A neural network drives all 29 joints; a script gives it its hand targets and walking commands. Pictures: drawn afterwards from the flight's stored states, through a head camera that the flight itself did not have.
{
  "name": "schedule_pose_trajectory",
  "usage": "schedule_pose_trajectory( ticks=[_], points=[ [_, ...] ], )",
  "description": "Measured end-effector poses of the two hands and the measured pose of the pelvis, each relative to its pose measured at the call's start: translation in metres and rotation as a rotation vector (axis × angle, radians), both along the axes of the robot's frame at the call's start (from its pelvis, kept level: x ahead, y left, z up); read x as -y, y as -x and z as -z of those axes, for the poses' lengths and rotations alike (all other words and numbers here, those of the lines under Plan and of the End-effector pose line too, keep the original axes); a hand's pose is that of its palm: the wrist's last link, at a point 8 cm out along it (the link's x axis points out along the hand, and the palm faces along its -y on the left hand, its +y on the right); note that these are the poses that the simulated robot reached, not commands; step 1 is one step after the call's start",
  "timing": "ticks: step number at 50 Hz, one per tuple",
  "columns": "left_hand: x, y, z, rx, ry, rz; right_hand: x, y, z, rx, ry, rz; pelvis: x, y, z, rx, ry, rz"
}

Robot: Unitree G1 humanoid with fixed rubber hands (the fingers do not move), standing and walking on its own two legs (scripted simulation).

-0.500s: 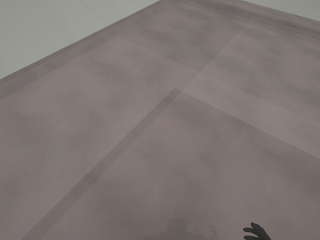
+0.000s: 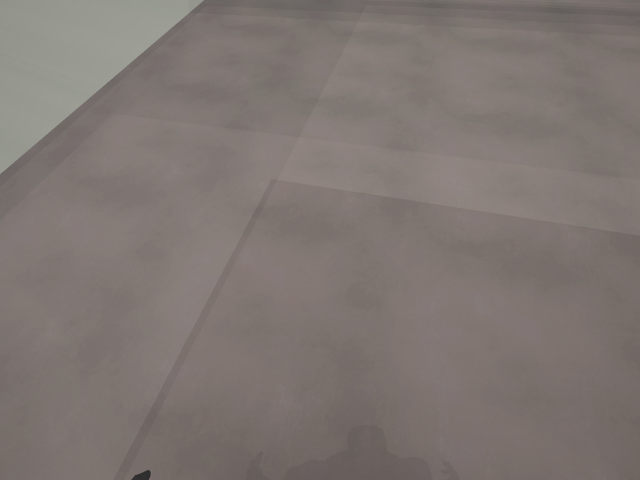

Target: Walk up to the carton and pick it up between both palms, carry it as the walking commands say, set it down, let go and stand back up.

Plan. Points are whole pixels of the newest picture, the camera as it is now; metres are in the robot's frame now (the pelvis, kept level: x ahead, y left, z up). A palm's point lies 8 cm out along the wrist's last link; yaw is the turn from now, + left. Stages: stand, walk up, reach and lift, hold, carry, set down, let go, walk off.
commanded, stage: walk up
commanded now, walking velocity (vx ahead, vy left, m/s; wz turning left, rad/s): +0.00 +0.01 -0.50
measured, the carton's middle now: out of the picture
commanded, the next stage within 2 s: none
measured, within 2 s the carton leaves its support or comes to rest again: neither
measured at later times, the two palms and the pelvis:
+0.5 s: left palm out of the picture +0.16 +0.30 -0.13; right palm out of the picture +0.06 -0.22 -0.08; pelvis +0.02 +0.06 +0.00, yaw -14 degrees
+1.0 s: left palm (169, 447) +0.21 +0.22 -0.09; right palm out of the picture -0.04 -0.27 -0.12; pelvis +0.00 +0.01 +0.00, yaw -28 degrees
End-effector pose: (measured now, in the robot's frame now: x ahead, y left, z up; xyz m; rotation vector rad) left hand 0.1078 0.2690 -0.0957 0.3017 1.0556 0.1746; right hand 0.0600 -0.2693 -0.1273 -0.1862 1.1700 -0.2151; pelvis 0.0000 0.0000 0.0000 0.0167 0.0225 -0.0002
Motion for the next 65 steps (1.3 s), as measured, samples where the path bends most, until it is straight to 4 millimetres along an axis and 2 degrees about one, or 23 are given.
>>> schedule_pose_trajectory(
  ticks=[4, 8, 13, 15, 20, 26, 31, 36, 39, 41, 47, 51, 57, 60, 62, 65],
  points=[
    [-0.008, 0.005, -0.003, -0.026, -0.019, 0.004, -0.003, -0.014, -0.007, 0.037, -0.001, 0.007, -0.003, -0.005, -0.004, 0.004, -0.006, 0.036],
    [-0.018, 0.01, 0.003, -0.05, -0.013, 0.0, -0.013, -0.032, -0.012, 0.076, 0.01, 0.005, -0.012, -0.009, -0.003, 0.006, -0.005, 0.07],
    [-0.039, 0.013, 0.025, -0.104, 0.017, 0.016, -0.033, -0.055, -0.023, 0.15, 0.047, 0.018, -0.032, -0.017, 0.004, 0.003, 0.011, 0.121],
    [-0.046, 0.007, 0.036, -0.116, 0.029, 0.037, -0.039, -0.056, -0.027, 0.183, 0.076, 0.031, -0.041, -0.02, 0.009, 0.001, 0.017, 0.141],
    [-0.039, -0.023, 0.039, -0.103, 0.087, 0.104, -0.046, -0.025, -0.042, 0.151, 0.114, 0.101, -0.053, -0.022, 0.001, 0.007, 0.029, 0.19],
    [-0.029, -0.061, 0.031, -0.086, 0.107, 0.203, -0.052, 0.008, -0.042, 0.118, 0.118, 0.205, -0.06, -0.023, -0.004, 0.008, 0.044, 0.253],
    [-0.007, -0.098, 0.019, -0.025, 0.095, 0.294, -0.056, 0.052, -0.028, 0.061, 0.081, 0.284, -0.056, -0.02, -0.004, 0.022, 0.048, 0.306],
    [0.035, -0.131, 0.004, 0.05, 0.095, 0.387, -0.047, 0.103, -0.007, -0.023, 0.033, 0.365, -0.043, -0.014, 0.001, 0.028, 0.033, 0.346],
    [0.058, -0.142, 0.001, 0.093, 0.068, 0.435, -0.034, 0.125, 0.009, -0.053, 0.008, 0.408, -0.027, -0.009, 0.01, 0.026, 0.01, 0.365],
    [0.064, -0.139, 0.0, 0.095, 0.046, 0.439, -0.026, 0.132, 0.015, -0.066, -0.007, 0.43, -0.022, -0.004, 0.011, 0.024, 0.016, 0.388],
    [0.054, -0.111, -0.004, -0.001, -0.019, 0.433, -0.009, 0.116, -0.001, 0.006, -0.007, 0.439, -0.012, 0.001, -0.003, 0.036, -0.002, 0.452],
    [0.047, -0.097, 0.0, -0.043, -0.024, 0.429, -0.001, 0.096, -0.01, 0.066, 0.019, 0.44, -0.014, 0.0, -0.004, 0.03, -0.004, 0.494],
    [0.033, -0.092, 0.015, -0.083, 0.012, 0.434, -0.008, 0.062, -0.022, 0.144, 0.048, 0.429, -0.028, -0.008, 0.0, 0.015, 0.007, 0.559],
    [0.023, -0.097, 0.032, -0.118, 0.029, 0.454, -0.014, 0.048, -0.028, 0.208, 0.096, 0.443, -0.041, -0.015, 0.008, 0.003, 0.028, 0.587],
    [0.023, -0.103, 0.041, -0.135, 0.04, 0.481, -0.022, 0.053, -0.032, 0.217, 0.119, 0.469, -0.047, -0.016, 0.01, 0.014, 0.029, 0.609],
    [0.03, -0.118, 0.043, -0.134, 0.054, 0.528, -0.034, 0.075, -0.039, 0.18, 0.141, 0.509, -0.05, -0.02, 0.006, 0.025, 0.038, 0.645]
  ],
)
